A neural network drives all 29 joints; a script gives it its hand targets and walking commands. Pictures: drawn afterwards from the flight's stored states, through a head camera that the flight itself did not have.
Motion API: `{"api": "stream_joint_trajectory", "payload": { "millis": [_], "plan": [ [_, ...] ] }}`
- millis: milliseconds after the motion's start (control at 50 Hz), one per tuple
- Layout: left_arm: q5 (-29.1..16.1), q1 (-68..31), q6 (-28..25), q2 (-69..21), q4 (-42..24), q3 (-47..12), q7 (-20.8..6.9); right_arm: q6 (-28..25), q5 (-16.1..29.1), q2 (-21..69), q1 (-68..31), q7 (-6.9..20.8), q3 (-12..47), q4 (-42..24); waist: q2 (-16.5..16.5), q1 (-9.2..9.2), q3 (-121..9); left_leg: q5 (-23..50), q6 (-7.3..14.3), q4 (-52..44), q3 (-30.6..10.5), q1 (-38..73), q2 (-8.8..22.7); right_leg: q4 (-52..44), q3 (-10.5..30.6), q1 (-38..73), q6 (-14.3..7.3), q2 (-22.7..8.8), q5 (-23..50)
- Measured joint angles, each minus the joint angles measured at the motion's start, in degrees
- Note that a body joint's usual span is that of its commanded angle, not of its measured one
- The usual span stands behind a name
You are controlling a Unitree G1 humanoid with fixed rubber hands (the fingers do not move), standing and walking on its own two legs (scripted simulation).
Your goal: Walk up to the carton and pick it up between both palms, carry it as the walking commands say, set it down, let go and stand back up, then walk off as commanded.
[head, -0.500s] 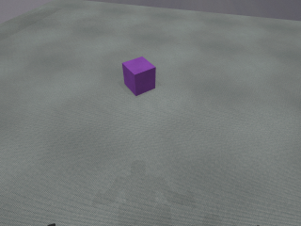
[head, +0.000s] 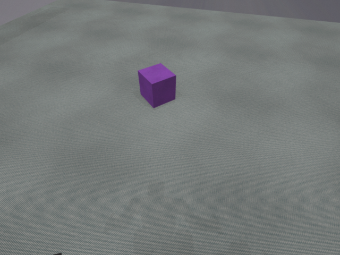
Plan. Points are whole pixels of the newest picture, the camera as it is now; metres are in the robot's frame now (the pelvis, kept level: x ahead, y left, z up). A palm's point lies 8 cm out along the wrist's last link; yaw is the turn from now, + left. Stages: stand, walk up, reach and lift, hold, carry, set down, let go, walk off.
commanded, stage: stand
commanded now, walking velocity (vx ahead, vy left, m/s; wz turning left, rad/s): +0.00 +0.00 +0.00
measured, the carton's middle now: (157, 85) +1.67 +0.16 -0.65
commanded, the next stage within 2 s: walk up in 0.04 s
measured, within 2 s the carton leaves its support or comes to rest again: neither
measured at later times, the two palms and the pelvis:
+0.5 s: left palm out of the picture +0.09 +0.41 -0.09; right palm (297, 236) +0.21 -0.30 -0.07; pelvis +0.05 +0.04 -0.02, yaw +5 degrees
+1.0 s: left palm (58, 162) +0.41 +0.37 -0.07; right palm (274, 192) +0.34 -0.30 -0.11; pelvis +0.27 +0.04 -0.02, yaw +5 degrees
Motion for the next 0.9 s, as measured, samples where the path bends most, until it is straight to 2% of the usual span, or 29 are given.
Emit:
{"api": "stream_joint_trajectory", "payload": {
  "millis": [220,280,320,360,400,460,500,520,540,580,600,640,740,820,900],
  "plan": [
    [0.0,0.0,0.1,0.0,-0.1,0.1,0.1,0.1,0.0,0.0,0.0,0.0,-0.1,0.0,0.0,0.0,0.0,-0.1,0.0,-0.4,0.0,0.4,0.0,-0.4,0.0,0.4,0.0,0.0,-0.1],
    [1.1,2.2,-0.9,0.7,-3.4,1.9,-1.6,-0.4,-0.9,-0.7,2.1,1.9,-1.6,-2.5,0.2,-0.51,-1.5,-8.6,2.3,5.8,-0.7,-2.6,-0.2,4.3,-0.8,-1.6,-1.9,0.1,-7.6],
    [1.5,3.7,-1.9,1.8,-5.8,3.1,-2.3,-0.6,-1.2,-1.7,3.5,3.0,-2.9,-4.4,0.6,-0.64,-2.4,-12.0,3.1,11.3,-1.2,-5.4,0.0,6.1,-1.8,-2.3,-2.8,0.1,-9.0],
    [2.0,5.0,-2.8,3.1,-7.5,4.1,-2.7,-0.7,-1.3,-2.6,4.3,3.8,-3.9,-5.8,0.6,-0.27,-2.4,-13.4,2.5,18.9,-0.6,-9.6,0.4,5.7,-2.8,-2.0,-3.2,-0.3,-6.0],
    [2.2,6.5,-3.2,4.3,-8.4,4.9,-3.0,-1.0,-1.0,-3.7,4.7,4.7,-4.5,-7.1,0.7,0.43,-2.3,-14.3,1.6,22.5,-0.5,-12.7,1.4,4.9,-3.5,-0.7,-2.6,-0.7,-5.6],
    [2.1,8.7,-3.0,6.6,-9.5,5.7,-3.6,-1.6,-0.8,-4.7,5.1,5.7,-5.3,-9.0,-0.2,1.5,-2.4,-11.8,0.9,18.0,0.8,-13.6,3.0,4.7,-4.0,1.3,-1.4,-2.1,-7.6],
    [2.0,9.8,-2.7,7.8,-10.2,5.7,-4.0,-2.5,-1.1,-5.6,5.3,5.7,-5.8,-10.3,-1.1,2.02,-2.2,-6.8,0.9,12.7,2.2,-12.0,2.5,9.4,-3.6,0.5,-1.8,-3.9,-11.1],
    [1.7,10.3,-2.4,7.9,-10.5,5.6,-4.0,-3.1,-1.4,-6.1,5.5,5.3,-6.0,-11.1,-1.4,2.04,-2.2,-3.2,1.1,13.0,2.8,-11.9,1.8,15.8,-2.9,-1.7,-2.4,-4.5,-14.2],
    [1.4,10.5,-2.1,7.7,-10.7,5.4,-3.9,-3.6,-1.4,-6.4,6.0,4.9,-6.1,-11.8,-1.5,1.88,-2.3,-2.6,1.5,14.1,3.2,-12.0,1.4,23.8,-1.0,-5.1,-2.5,-3.9,-15.9],
    [0.7,10.5,-2.0,7.6,-11.0,4.8,-4.0,-4.1,-0.5,-5.9,7.6,4.2,-5.7,-12.8,-2.4,1.56,-2.7,-4.3,2.3,13.5,4.0,-10.3,0.7,35.9,2.2,-11.6,-2.4,-2.2,-13.7],
    [0.5,10.4,-2.2,7.5,-11.3,4.6,-4.1,-4.2,-0.1,-5.5,8.4,3.9,-5.4,-13.1,-2.9,1.32,-2.8,-4.8,2.5,12.1,4.4,-8.9,0.3,38.2,2.4,-14.2,-2.1,-2.3,-11.9],
    [0.3,10.3,-2.6,7.0,-11.8,4.2,-4.5,-4.3,0.1,-5.0,9.8,3.6,-4.9,-13.8,-3.5,0.42,-2.8,-4.6,2.5,9.0,4.7,-6.1,-0.2,37.2,1.7,-18.1,-1.3,-3.1,-9.0],
    [0.6,8.5,-2.3,5.4,-13.3,3.9,-6.1,-5.0,-0.1,-5.1,13.8,3.8,-4.3,-14.8,-3.0,-1.89,-1.9,-5.6,2.3,4.1,4.7,0.2,-0.6,24.6,-0.6,-22.8,0.0,-5.5,-2.3],
    [0.5,5.6,-2.3,4.6,-15.0,4.3,-6.8,-4.8,0.2,-5.9,16.3,3.7,-4.2,-14.9,-2.0,-3.2,-0.8,-8.7,1.1,3.4,4.6,4.3,-0.2,16.4,-1.7,-22.9,-0.8,-5.4,3.2],
    [0.4,3.2,-2.9,4.5,-17.0,4.7,-6.4,-4.2,0.5,-6.7,18.3,3.1,-4.1,-15.3,-0.2,-4.2,-0.5,-15.1,-0.1,8.9,3.7,6.1,1.8,10.9,-4.0,-17.9,-2.7,-2.6,2.5]
  ]
}}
